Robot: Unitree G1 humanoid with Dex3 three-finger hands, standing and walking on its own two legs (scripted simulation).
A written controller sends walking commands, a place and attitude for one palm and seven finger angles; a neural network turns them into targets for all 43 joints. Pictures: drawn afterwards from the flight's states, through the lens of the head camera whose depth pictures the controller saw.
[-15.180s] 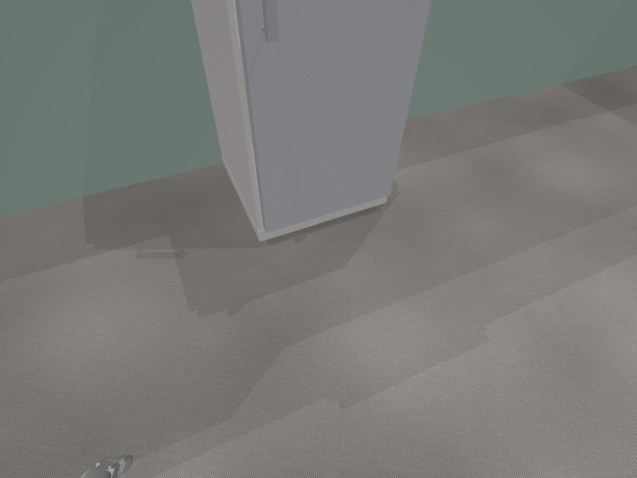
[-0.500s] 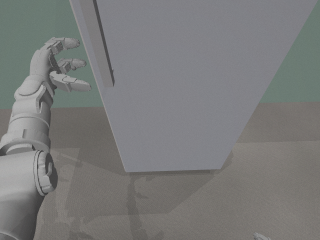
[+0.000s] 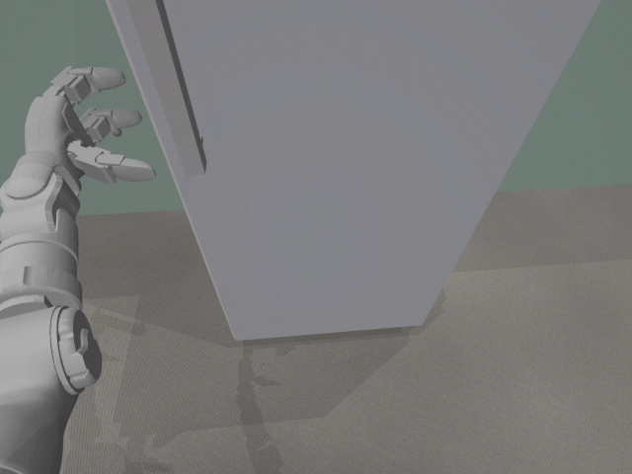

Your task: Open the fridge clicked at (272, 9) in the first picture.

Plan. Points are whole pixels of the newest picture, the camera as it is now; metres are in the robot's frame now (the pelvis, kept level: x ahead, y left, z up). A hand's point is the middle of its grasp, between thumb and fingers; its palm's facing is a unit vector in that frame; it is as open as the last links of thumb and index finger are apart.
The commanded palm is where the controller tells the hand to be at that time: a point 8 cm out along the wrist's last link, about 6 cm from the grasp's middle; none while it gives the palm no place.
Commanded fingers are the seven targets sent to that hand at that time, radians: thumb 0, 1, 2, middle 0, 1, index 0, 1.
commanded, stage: move the hooked fingers beside the handle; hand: left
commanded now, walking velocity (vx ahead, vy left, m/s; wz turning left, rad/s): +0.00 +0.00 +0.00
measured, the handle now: (159, 25) +0.54 +0.16 +0.28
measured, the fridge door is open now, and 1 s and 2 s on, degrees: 0 0 0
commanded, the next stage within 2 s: feel for the door with the fingertips in 0.40 s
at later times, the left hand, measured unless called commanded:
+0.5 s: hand (131, 128) +0.48 +0.21 +0.19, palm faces +0.06 -1.00 -0.01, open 14.0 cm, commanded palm +0.45 +0.26 +0.19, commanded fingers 0.00 -0.50 0.30 -0.30 -1.20 -0.30 -1.20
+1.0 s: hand (163, 127) +0.47 +0.17 +0.19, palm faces +0.07 -1.00 -0.01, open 14.1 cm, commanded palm +0.45 +0.23 +0.19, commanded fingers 0.00 -0.50 0.30 -0.30 -1.20 -0.30 -1.20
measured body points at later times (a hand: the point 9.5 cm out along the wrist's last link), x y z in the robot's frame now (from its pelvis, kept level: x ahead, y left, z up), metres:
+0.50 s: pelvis +0.00 +0.00 +0.00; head +0.04 +0.00 +0.45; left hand +0.47 +0.26 +0.19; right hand +0.07 -0.27 -0.11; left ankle +0.00 +0.13 -0.73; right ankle -0.02 -0.13 -0.73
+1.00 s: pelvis +0.00 -0.01 +0.00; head +0.03 -0.02 +0.45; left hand +0.46 +0.22 +0.20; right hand +0.07 -0.27 -0.12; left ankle +0.00 +0.13 -0.73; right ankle -0.02 -0.13 -0.73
